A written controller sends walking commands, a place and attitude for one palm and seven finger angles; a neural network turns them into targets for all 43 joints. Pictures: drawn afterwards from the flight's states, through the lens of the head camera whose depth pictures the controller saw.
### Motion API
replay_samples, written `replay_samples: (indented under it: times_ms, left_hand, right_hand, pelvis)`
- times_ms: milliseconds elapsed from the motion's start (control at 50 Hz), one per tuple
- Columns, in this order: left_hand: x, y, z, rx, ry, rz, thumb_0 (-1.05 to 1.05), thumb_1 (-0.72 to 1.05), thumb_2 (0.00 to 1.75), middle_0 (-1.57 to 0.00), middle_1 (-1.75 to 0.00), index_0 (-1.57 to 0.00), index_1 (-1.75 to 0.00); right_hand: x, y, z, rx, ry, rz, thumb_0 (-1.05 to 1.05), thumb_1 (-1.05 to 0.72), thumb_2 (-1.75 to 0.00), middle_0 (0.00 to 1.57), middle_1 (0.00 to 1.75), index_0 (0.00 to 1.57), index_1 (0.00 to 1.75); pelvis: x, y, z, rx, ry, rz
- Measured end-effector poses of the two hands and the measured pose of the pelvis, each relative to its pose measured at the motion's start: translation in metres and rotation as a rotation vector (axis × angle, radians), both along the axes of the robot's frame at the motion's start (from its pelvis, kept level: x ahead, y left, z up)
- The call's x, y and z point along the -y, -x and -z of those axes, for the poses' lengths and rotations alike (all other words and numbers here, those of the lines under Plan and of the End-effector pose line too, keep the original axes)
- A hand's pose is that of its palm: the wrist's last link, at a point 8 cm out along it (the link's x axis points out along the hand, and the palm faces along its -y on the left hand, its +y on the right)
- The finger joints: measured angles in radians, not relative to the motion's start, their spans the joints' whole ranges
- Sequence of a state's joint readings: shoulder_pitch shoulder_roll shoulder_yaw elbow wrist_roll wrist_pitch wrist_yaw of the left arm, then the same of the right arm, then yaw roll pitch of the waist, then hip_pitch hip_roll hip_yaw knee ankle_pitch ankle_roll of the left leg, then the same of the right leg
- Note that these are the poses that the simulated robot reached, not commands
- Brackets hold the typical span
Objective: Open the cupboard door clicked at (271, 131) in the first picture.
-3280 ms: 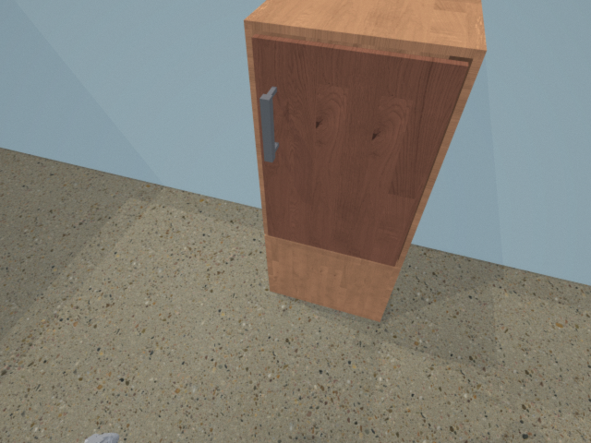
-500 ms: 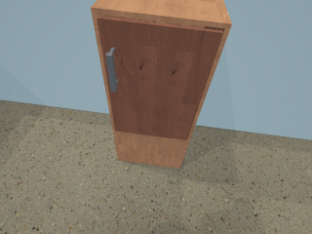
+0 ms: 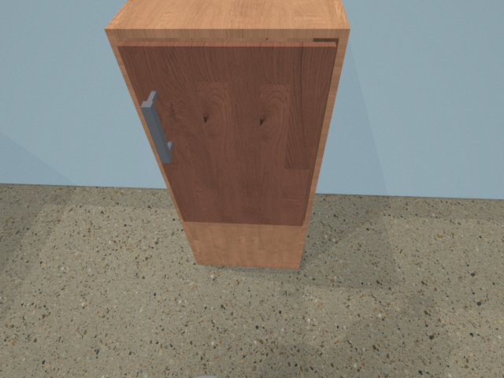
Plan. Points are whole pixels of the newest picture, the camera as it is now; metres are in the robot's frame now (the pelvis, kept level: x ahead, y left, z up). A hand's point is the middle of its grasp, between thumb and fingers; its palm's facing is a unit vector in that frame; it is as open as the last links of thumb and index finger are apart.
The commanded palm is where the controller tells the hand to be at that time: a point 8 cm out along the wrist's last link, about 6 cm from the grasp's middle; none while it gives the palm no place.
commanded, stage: come to a stop and stand still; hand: left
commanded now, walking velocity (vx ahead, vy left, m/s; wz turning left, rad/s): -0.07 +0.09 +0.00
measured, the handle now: (160, 128) +0.59 +0.23 +0.04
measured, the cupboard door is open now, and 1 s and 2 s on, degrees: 0 0 0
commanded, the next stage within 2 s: look again from close up in 0.74 s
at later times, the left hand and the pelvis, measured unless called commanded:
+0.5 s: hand out of the picture -0.07 +0.20 -0.17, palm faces +0.06 -0.98 -0.20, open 7.4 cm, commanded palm none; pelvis -0.05 +0.02 +0.01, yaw +0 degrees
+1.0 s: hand out of the picture -0.05 +0.20 -0.17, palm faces +0.01 -0.98 -0.20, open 7.3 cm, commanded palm none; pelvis -0.05 +0.03 +0.00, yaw +0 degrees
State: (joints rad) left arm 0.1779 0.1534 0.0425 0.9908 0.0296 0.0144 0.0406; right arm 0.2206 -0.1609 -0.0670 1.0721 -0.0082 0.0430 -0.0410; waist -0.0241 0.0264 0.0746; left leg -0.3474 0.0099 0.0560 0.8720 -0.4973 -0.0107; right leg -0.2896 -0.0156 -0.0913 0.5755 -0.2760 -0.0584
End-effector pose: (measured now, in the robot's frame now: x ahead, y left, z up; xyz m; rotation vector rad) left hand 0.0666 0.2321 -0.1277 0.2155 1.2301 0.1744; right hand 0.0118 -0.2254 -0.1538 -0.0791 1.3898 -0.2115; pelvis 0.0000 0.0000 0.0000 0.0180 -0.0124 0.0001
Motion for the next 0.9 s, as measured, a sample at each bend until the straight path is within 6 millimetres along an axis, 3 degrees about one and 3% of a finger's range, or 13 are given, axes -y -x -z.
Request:
replay_samples:
  times_ms: [100, 220, 380, 500, 580, 680, 780, 900]
  left_hand:
    - [0.003, 0.012, -0.001, 0.017, 0.016, -0.023, 0.00, 0.92, 0.90, -0.20, -0.30, -0.20, -0.30]
    - [-0.013, 0.044, 0.010, 0.000, 0.044, -0.054, 0.00, 0.91, 0.90, -0.20, -0.30, -0.20, -0.30]
    - [-0.027, 0.099, 0.014, -0.090, 0.064, -0.089, 0.00, 0.91, 0.90, -0.20, -0.30, -0.20, -0.30]
    - [-0.018, 0.143, 0.008, -0.189, 0.067, -0.089, 0.00, 0.91, 0.90, -0.20, -0.30, -0.20, -0.30]
    - [-0.011, 0.161, 0.008, -0.239, 0.080, -0.093, 0.00, 0.91, 0.90, -0.20, -0.30, -0.20, -0.30]
    - [-0.004, 0.167, 0.009, -0.251, 0.095, -0.096, 0.00, 0.91, 0.90, -0.20, -0.30, -0.20, -0.30]
    - [0.002, 0.160, 0.011, -0.233, 0.108, -0.090, 0.00, 0.91, 0.90, -0.20, -0.30, -0.20, -0.30]
    - [0.002, 0.143, 0.014, -0.189, 0.099, -0.053, 0.00, 0.91, 0.90, -0.20, -0.30, -0.20, -0.30]
  right_hand:
    - [0.009, -0.013, -0.007, 0.045, 0.026, -0.042, 0.00, -0.92, -0.90, 0.20, 0.30, 0.19, 0.30]
    - [-0.001, -0.016, -0.017, 0.119, 0.054, -0.090, 0.00, -0.92, -0.90, 0.20, 0.30, 0.19, 0.30]
    - [-0.024, 0.017, -0.022, 0.091, 0.045, -0.113, 0.00, -0.93, -0.90, 0.20, 0.30, 0.20, 0.30]
    - [-0.025, 0.036, -0.018, 0.060, 0.020, -0.097, 0.00, -0.93, -0.90, 0.20, 0.30, 0.20, 0.30]
    - [-0.026, 0.053, -0.018, 0.029, 0.010, -0.085, 0.00, -0.92, -0.90, 0.20, 0.30, 0.20, 0.30]
    - [-0.030, 0.079, -0.017, -0.033, -0.002, -0.070, 0.00, -0.92, -0.90, 0.20, 0.30, 0.19, 0.30]
    - [-0.036, 0.099, -0.016, -0.085, -0.014, -0.052, 0.00, -0.91, -0.90, 0.20, 0.30, 0.19, 0.30]
    - [-0.043, 0.106, -0.012, -0.092, -0.032, -0.039, 0.00, -0.91, -0.90, 0.20, 0.30, 0.19, 0.30]
  pelvis:
    - [-0.001, 0.013, -0.002, 0.002, 0.004, -0.010]
    - [-0.014, 0.031, 0.000, 0.003, 0.017, -0.016]
    - [-0.024, 0.045, -0.005, 0.014, -0.003, -0.012]
    - [-0.025, 0.053, -0.009, 0.016, 0.007, -0.004]
    - [-0.024, 0.055, -0.010, 0.012, 0.010, 0.000]
    - [-0.024, 0.057, -0.010, 0.007, 0.010, -0.001]
    - [-0.024, 0.056, -0.010, 0.004, 0.011, -0.002]
    - [-0.027, 0.056, -0.005, 0.000, 0.022, 0.000]
